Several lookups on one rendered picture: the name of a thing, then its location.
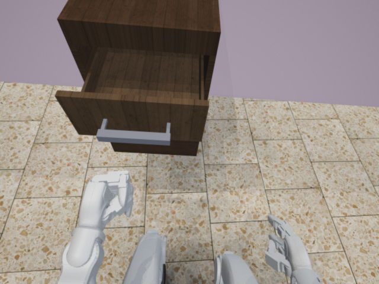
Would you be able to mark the handle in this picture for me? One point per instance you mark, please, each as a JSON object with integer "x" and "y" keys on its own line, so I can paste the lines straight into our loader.
{"x": 135, "y": 137}

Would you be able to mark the robot right forearm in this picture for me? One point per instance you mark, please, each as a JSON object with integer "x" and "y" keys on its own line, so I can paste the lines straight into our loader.
{"x": 305, "y": 276}

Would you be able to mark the right robot hand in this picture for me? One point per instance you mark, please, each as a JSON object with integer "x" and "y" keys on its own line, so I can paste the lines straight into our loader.
{"x": 291, "y": 255}

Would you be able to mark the right robot thigh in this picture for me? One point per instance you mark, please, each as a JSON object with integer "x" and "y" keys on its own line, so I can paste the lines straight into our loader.
{"x": 232, "y": 269}

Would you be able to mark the robot thigh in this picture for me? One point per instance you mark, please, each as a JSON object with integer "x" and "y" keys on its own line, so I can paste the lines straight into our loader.
{"x": 147, "y": 259}
{"x": 232, "y": 269}

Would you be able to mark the cabinet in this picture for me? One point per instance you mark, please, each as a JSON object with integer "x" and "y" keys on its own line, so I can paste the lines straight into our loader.
{"x": 175, "y": 26}

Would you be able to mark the left robot hand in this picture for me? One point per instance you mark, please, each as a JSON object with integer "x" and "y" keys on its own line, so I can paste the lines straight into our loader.
{"x": 114, "y": 189}

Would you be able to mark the robot left forearm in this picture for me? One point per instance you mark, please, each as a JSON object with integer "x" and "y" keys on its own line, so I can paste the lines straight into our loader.
{"x": 82, "y": 256}

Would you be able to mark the left robot thigh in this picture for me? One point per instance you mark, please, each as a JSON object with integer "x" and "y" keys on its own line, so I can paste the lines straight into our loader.
{"x": 147, "y": 259}

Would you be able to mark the drawer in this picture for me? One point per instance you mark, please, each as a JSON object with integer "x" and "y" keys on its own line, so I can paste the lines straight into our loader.
{"x": 139, "y": 90}

